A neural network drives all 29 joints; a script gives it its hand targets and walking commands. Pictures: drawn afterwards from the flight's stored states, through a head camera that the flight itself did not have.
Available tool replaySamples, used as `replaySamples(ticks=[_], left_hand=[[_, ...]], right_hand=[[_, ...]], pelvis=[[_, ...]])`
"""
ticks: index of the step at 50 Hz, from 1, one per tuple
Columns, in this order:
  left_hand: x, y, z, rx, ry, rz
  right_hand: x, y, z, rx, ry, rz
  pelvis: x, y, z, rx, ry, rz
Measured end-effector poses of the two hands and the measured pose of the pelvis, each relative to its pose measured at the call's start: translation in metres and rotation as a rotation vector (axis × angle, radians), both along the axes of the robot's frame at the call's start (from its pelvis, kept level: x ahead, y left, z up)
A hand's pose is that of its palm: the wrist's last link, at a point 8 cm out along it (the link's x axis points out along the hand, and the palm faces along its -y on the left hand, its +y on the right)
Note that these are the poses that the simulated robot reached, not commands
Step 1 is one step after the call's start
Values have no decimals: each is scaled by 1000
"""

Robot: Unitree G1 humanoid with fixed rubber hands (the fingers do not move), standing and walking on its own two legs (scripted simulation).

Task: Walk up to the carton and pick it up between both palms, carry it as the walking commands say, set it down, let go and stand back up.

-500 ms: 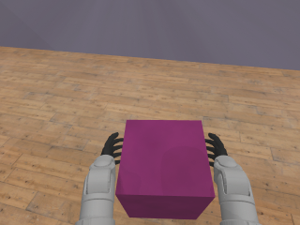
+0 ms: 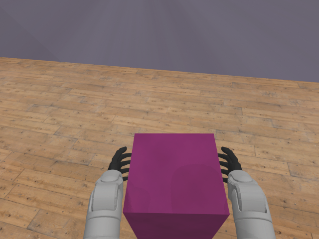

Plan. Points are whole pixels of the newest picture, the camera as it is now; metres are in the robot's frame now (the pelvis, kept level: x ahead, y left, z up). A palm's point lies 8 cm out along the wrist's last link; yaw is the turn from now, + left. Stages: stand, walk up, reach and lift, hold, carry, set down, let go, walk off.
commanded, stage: hold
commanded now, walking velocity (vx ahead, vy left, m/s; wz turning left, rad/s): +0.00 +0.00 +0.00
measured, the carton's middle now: (173, 189) +0.29 +0.00 -0.03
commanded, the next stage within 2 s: carry in 0.22 s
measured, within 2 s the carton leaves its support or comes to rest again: neither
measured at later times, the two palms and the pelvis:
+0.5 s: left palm (123, 171) +0.29 +0.12 +0.06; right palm (245, 169) +0.29 -0.17 +0.07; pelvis +0.01 -0.03 -0.03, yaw -1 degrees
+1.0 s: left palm (129, 199) +0.21 +0.10 +0.08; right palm (271, 192) +0.22 -0.20 +0.08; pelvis -0.02 -0.06 -0.03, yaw +1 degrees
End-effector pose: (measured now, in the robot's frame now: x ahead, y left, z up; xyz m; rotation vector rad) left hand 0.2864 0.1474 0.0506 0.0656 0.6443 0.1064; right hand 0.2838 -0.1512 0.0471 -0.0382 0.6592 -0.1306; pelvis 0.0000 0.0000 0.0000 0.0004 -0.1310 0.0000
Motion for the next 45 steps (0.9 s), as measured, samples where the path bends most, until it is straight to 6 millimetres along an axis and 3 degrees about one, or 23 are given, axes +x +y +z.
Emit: replaySamples(ticks=[10,16,22,28,36,45], left_hand=[[-1,0,0,-2,1,7],[3,1,-3,-56,-28,44],[5,-12,7,-90,-85,66],[-4,-35,19,-94,-99,48],[-39,-47,20,-104,-52,50],[-65,-61,23,-110,-11,85]], right_hand=[[0,0,0,6,0,1],[8,1,2,8,-31,-1],[11,-11,15,22,-90,-15],[-7,-35,21,58,-106,-61],[-45,-47,25,73,-61,-89],[-62,-62,29,87,-19,-74]], pelvis=[[-2,-1,-1,0,-4,2],[0,-4,-12,-3,98,4],[5,-17,-22,-6,160,-10],[4,-32,-30,-16,190,-13],[0,-41,-30,-2,201,-22],[-9,-61,-25,-3,196,6]])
